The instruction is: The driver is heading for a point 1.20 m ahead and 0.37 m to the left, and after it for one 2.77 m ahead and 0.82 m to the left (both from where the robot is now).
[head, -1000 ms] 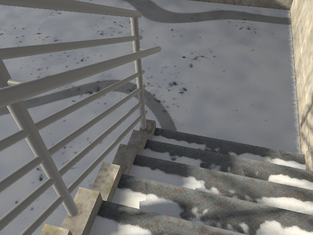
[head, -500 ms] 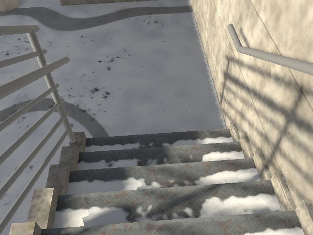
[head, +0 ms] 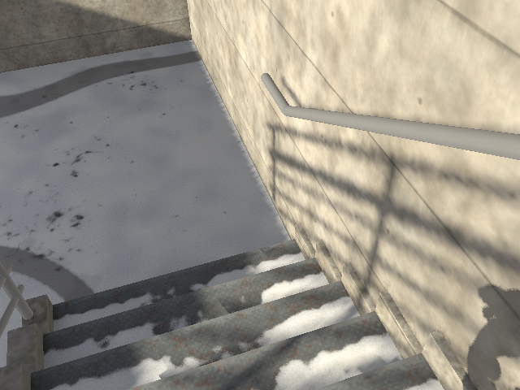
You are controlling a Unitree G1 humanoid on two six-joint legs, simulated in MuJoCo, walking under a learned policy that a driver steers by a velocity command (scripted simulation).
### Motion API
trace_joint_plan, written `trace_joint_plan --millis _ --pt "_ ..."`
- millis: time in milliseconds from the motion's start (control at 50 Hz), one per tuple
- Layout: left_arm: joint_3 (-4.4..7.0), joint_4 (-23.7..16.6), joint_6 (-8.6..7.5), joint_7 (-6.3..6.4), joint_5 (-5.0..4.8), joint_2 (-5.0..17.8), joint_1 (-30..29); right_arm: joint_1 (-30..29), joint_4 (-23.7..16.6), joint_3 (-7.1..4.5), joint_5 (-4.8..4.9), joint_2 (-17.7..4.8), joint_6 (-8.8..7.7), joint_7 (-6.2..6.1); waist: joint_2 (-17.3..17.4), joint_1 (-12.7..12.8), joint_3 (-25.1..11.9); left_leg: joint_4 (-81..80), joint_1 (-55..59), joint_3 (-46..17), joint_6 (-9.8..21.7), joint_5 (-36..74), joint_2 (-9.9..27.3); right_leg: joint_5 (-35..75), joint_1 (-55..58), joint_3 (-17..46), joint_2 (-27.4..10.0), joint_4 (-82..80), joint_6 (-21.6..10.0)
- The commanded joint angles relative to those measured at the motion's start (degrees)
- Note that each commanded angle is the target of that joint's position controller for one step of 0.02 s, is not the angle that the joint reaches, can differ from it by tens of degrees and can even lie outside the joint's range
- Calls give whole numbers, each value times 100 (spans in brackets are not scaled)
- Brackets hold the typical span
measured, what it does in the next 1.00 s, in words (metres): goes down, turning left: left foot, then right foot 0.16 m lower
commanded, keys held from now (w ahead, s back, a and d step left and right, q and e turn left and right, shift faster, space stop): w+q+shift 0.70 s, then w+shift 0.02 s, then shift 0.06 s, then e+shift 0.22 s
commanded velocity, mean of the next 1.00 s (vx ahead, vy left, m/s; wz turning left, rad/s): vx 0.82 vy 0.00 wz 0.54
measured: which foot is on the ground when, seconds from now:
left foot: up 0.00-0.06, down 0.08-0.46, up 0.48-0.82, down 0.84-1.00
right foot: down 0.00-0.12, up 0.14-0.44, down 0.46-0.84, up 0.86-1.00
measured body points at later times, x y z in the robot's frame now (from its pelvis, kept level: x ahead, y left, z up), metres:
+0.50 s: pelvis +0.21 +0.06 -0.14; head +0.20 +0.06 +0.31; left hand +0.32 +0.33 -0.23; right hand +0.26 -0.23 -0.26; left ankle +0.01 +0.14 -0.68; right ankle +0.23 -0.05 -0.88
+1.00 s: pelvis +0.44 +0.25 -0.34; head +0.44 +0.26 +0.11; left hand +0.32 +0.47 -0.48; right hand +0.63 +0.08 -0.48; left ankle +0.42 +0.27 -1.04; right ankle +0.55 +0.09 -0.91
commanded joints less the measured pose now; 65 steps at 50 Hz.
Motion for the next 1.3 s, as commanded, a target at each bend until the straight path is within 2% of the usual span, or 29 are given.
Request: trace_joint_plan --millis 20,100,120,160,180,200,280,380,400,460,480,520,560,580,640,680,740,780,820,840,860,880,900,920,940,960,1060,1140,1300 --pt "370 -295 0 99 4 1006 -132 -489 -441 -257 33 -595 -22 -60 -711 40 538 -140 -454 2 176 70 57 2580 415 2087 -1885 -837 -1110" --pt "269 -441 42 86 13 790 -1258 1483 257 -463 181 -642 5 60 -371 -988 317 -1644 2714 496 499 799 -306 2241 -1533 -112 -1100 1391 -318" --pt "235 -806 -3 154 -93 734 -2091 2451 466 -643 63 -1247 -14 33 1699 -1747 649 -2276 3668 -1460 1415 566 142 2716 -3268 -978 -180 4196 126" --pt "92 -1017 -31 263 210 602 -2007 1493 210 -516 232 -1167 -89 107 879 -701 1237 -2769 3115 -3775 2065 1137 1414 -506 -5108 -695 -706 3854 396" --pt "117 -976 -77 206 188 871 -2420 1066 -68 -600 -2 -1292 -176 18 221 -803 1350 -3108 2459 -4059 2026 -232 1661 -181 -4886 -526 -1165 3257 492" --pt "181 -981 -134 138 144 1017 -2629 782 -133 -592 -125 -1333 -232 -35 48 -661 1547 -3118 1715 -3888 1960 -385 1527 415 -4316 -598 -1280 2626 557" --pt "26 -693 -82 -126 152 494 -1760 222 41 -426 311 -725 -326 -62 22 18 880 -2171 -1416 -1760 1397 -942 -193 5437 112 -1424 -949 344 436" --pt "-67 -619 1 -23 -92 187 -1542 921 374 -401 42 -710 -89 -157 337 -374 1161 -1097 -781 -1779 1163 -774 -363 3904 1406 -1396 -697 -1312 669" --pt "53 -268 -100 -9 159 391 -718 463 405 -518 88 -955 -69 -250 363 119 882 -218 -608 -1802 1143 -304 -224 4624 2078 -1192 -999 -1242 532" --pt "269 131 -118 144 91 700 864 241 352 -553 195 -694 7 -108 -561 720 697 3671 -1616 -921 1239 -1607 -786 4318 3617 -431 -2210 -2151 173" --pt "196 153 -196 44 159 779 758 947 96 -414 262 -132 -64 -70 -945 -192 233 3871 -2649 -757 1327 -1777 -343 6321 4547 -348 -2800 -292 360" --pt "447 134 -342 54 -45 1062 683 601 147 -400 -55 -359 -73 -147 -1539 114 -206 4021 -3711 -437 1161 -479 351 3215 4186 851 -3695 -387 -590" --pt "317 245 -459 57 -66 729 462 -737 -146 -521 -305 -681 7 -86 -1090 232 1042 3402 -3832 -499 850 140 702 1983 2091 1617 -3755 -1035 -703" --pt "170 405 -510 76 34 450 593 -897 -138 -529 -98 -569 46 -42 -237 112 1681 1994 -3379 -918 593 1018 661 3052 833 722 -3632 -912 -525" --pt "294 566 -466 189 60 1031 264 -826 -55 -465 -168 -262 188 73 -991 -196 1235 1653 -2152 -4 451 1823 503 2048 -61 -73 -3401 -957 -303" --pt "89 815 -665 212 -42 318 328 -1252 -77 -519 -10 -283 -21 276 -635 -245 1458 68 -1852 -182 780 4696 448 -35 -436 -784 -2816 -656 212" --pt "153 850 -651 184 -5 703 -299 -1136 173 -435 96 -102 -30 555 -274 -532 1597 -1322 1025 731 700 5878 196 -481 -1955 -1943 -2555 -561 316" --pt "78 1126 -460 256 -26 529 594 -1396 309 -399 -39 -87 -11 380 -248 -81 2000 -1920 1112 1367 672 4405 -163 1617 -1115 -2189 -2572 304 195" --pt "127 1247 -351 337 178 1022 391 1443 1452 -622 -51 -550 -7 57 -411 -1337 253 -1788 3676 1607 773 4922 -550 4747 -486 -2477 -2428 3486 346" --pt "195 1319 -227 427 -16 1023 326 1716 1536 -667 -141 -782 -67 7 388 -1665 517 -3889 4143 66 1309 5113 401 1530 -1196 -2223 -1746 6264 460" --pt "-98 1364 -394 -521 899 465 2071 2477 1419 -568 -921 -1377 -340 397 1672 -1099 -1087 -1599 6827 -569 2108 7663 1017 -1672 -2389 -755 -978 7655 338" --pt "138 1038 -553 -681 444 966 1401 2168 1357 -628 -905 -1310 -456 552 651 -1364 -1027 -1279 6429 -875 2665 8589 1979 -1480 -3398 -422 -990 7713 520" --pt "47 286 -655 -629 72 1141 297 1018 1262 -542 -752 -1175 -611 611 -72 -1040 -127 -2067 5022 -864 2145 6936 2248 -877 -4069 -562 -1524 6545 388" --pt "221 1065 -319 161 -167 830 1017 673 1359 -618 48 -1135 -291 253 -501 -297 963 -2508 3469 -935 1396 7192 2438 -914 -3648 -715 -1255 5617 507" --pt "-165 308 -573 -196 130 275 703 -117 1151 -305 -512 -912 -669 501 -444 5 483 -2512 2291 -67 1021 5738 1780 935 -3157 -362 -1598 5123 321" --pt "-24 553 -518 -225 112 317 906 -110 1066 -353 -440 -882 -772 628 295 292 590 -2764 1061 27 1143 6603 2292 988 -2472 -598 -1835 4524 541" --pt "-107 670 -450 -286 403 151 566 -438 956 -36 -712 -258 -935 178 -223 253 464 -2826 253 306 1107 4942 2269 2746 -2240 -248 -2096 2319 807" --pt "-1 644 -371 -245 227 257 -282 499 1004 73 -449 -131 -884 -350 406 -213 444 -1736 1044 1460 92 3203 1501 5356 -1999 -1092 -1798 116 962" --pt "33 421 -268 -261 382 277 -1466 1365 1275 -35 -400 -293 -488 -161 403 -700 1486 -1584 1841 727 342 1144 2473 3077 -2353 -1938 -1712 -724 379"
